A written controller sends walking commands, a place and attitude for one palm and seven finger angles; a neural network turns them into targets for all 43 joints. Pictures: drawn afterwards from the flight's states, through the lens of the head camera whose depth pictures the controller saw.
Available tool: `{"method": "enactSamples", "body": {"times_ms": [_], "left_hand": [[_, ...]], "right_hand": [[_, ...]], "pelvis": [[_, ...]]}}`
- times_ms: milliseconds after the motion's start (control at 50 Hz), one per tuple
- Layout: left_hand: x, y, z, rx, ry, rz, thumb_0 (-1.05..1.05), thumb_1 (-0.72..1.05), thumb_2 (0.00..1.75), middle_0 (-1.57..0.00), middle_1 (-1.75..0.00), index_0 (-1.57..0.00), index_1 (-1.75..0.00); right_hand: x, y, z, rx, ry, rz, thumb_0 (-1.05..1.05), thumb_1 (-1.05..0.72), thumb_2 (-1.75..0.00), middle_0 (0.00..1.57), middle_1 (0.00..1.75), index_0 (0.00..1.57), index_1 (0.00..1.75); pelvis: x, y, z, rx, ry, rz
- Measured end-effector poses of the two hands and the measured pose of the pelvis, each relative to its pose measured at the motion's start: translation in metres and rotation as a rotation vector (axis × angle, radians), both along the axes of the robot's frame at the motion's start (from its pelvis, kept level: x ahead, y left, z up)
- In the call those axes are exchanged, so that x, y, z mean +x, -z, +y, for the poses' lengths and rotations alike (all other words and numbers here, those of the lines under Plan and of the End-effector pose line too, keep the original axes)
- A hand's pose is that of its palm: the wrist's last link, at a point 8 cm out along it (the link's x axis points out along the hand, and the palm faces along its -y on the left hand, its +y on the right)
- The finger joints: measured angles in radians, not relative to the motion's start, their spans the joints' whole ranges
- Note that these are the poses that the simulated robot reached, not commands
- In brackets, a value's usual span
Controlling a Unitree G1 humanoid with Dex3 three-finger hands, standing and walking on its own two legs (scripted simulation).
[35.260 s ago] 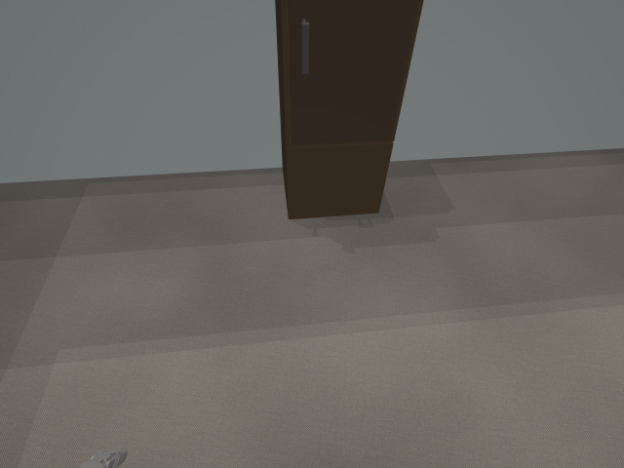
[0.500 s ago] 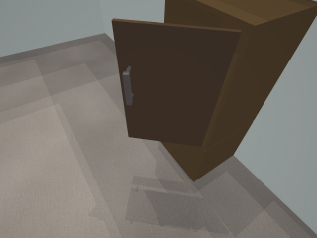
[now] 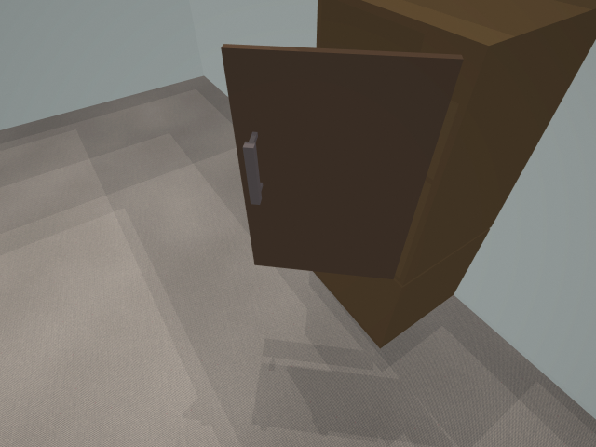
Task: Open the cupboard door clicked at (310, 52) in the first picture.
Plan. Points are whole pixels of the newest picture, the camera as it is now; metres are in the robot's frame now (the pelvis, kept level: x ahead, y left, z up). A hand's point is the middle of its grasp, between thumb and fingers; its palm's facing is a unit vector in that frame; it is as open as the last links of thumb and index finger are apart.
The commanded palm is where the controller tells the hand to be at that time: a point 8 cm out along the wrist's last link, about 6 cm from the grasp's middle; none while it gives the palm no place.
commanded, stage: look again from close up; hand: left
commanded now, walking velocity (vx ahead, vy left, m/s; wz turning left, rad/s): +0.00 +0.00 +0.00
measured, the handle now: (255, 169) +0.62 +0.13 +0.02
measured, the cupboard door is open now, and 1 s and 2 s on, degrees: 48 48 48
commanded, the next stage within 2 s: shuffle to correct the standing spot in 0.18 s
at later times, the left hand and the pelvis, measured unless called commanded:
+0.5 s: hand out of the picture -0.01 +0.16 -0.18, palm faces -0.03 -0.98 -0.18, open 7.4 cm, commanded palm none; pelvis +0.01 -0.01 +0.00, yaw -4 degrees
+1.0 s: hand out of the picture +0.09 +0.15 -0.19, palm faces -0.05 -0.99 -0.16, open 7.4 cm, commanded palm none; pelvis +0.09 -0.01 +0.00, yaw -7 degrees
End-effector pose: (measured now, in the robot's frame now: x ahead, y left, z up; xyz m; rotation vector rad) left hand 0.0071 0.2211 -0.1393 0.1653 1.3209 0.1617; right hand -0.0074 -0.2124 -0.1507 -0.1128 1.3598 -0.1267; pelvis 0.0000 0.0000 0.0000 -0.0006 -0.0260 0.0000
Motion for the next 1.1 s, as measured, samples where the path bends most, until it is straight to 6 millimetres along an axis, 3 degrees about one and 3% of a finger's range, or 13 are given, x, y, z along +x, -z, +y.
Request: {"method": "enactSamples", "body": {"times_ms": [140, 360, 480, 600, 680, 800, 860, 920, 1000, 1100], "left_hand": [[0.003, 0.000, 0.007, -0.002, 0.014, -0.001, 0.00, 0.91, 0.90, -0.20, -0.30, -0.20, -0.30], [-0.012, 0.004, 0.004, -0.026, 0.011, 0.059, 0.00, 0.91, 0.90, -0.20, -0.30, -0.20, -0.30], [-0.016, 0.006, -0.005, -0.036, 0.026, 0.117, 0.00, 0.91, 0.90, -0.20, -0.30, -0.20, -0.30], [-0.002, 0.005, -0.022, -0.025, 0.015, 0.108, 0.00, 0.91, 0.90, -0.20, -0.30, -0.20, -0.30], [-0.002, 0.001, -0.033, -0.035, -0.017, 0.113, 0.00, 0.91, 0.90, -0.20, -0.30, -0.20, -0.30], [-0.001, 0.004, -0.039, -0.081, -0.015, 0.216, 0.00, 0.91, 0.90, -0.20, -0.30, -0.20, -0.30], [0.011, 0.017, -0.034, -0.095, -0.011, 0.245, 0.00, 0.91, 0.90, -0.20, -0.30, -0.20, -0.30], [0.035, 0.023, -0.027, -0.083, 0.002, 0.230, 0.00, 0.91, 0.90, -0.20, -0.30, -0.20, -0.30], [0.079, 0.017, -0.017, -0.047, 0.043, 0.148, 0.00, 0.91, 0.90, -0.20, -0.30, -0.20, -0.30], [0.126, 0.005, -0.009, 0.003, 0.086, 0.019, 0.00, 0.91, 0.90, -0.20, -0.30, -0.20, -0.30]], "right_hand": [[0.009, -0.007, -0.005, -0.025, -0.002, -0.030, 0.02, -0.93, -0.90, 0.20, 0.30, 0.20, 0.30], [0.015, -0.013, -0.011, -0.045, -0.009, -0.023, 0.00, -0.91, -0.90, 0.19, 0.30, 0.20, 0.30], [0.017, -0.007, -0.019, -0.037, 0.031, -0.018, 0.00, -0.91, -0.90, 0.20, 0.30, 0.20, 0.30], [0.022, 0.002, -0.037, -0.023, 0.050, 0.019, 0.00, -0.91, -0.90, 0.20, 0.30, 0.20, 0.30], [0.052, -0.007, -0.044, -0.030, 0.026, 0.012, 0.01, -0.91, -0.90, 0.19, 0.30, 0.20, 0.30], [0.127, -0.021, -0.040, -0.052, 0.016, -0.122, 0.01, -0.92, -0.90, 0.19, 0.30, 0.20, 0.30], [0.159, -0.019, -0.030, -0.072, 0.011, -0.189, 0.01, -0.91, -0.90, 0.19, 0.30, 0.20, 0.30], [0.175, -0.021, -0.019, -0.072, 0.017, -0.213, 0.00, -0.91, -0.90, 0.19, 0.30, 0.20, 0.30], [0.175, -0.022, -0.010, -0.055, 0.035, -0.209, 0.00, -0.91, -0.90, 0.19, 0.30, 0.20, 0.30], [0.161, -0.023, -0.026, -0.066, 0.070, -0.207, -0.02, -0.93, -0.90, 0.20, 0.30, 0.20, 0.30]], "pelvis": [[-0.002, -0.002, 0.004, 0.007, 0.010, 0.006], [-0.001, -0.003, 0.002, 0.008, 0.019, 0.015], [0.008, 0.001, -0.007, 0.019, 0.056, 0.026], [0.028, 0.006, -0.025, 0.005, 0.060, 0.043], [0.044, 0.001, -0.029, 0.010, 0.065, 0.051], [0.072, -0.002, -0.022, 0.000, 0.082, 0.053], [0.088, 0.007, -0.015, -0.020, 0.092, 0.041], [0.097, 0.007, -0.012, 0.000, 0.118, 0.031], [0.094, 0.002, -0.011, -0.004, 0.122, 0.033], [0.078, -0.002, -0.016, -0.005, 0.127, 0.047]]}}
